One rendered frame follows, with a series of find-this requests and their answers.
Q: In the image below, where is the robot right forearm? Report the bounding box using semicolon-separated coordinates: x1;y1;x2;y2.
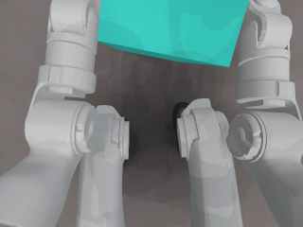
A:
235;0;303;126

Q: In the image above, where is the right robot upper arm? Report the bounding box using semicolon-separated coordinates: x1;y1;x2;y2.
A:
225;111;303;227

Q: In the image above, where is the left robot upper arm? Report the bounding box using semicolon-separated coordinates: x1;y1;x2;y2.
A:
0;98;101;227

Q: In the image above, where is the carton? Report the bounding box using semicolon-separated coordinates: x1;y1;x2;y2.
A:
97;0;249;67

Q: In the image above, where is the robot left thigh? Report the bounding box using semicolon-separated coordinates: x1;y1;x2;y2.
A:
76;113;130;227

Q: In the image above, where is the robot right thigh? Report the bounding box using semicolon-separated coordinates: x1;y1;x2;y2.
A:
177;107;243;227

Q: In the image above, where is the robot left forearm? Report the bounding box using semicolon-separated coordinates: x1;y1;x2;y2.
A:
25;0;101;139

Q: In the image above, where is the robot thigh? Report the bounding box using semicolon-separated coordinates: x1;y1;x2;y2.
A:
177;107;243;227
76;113;130;227

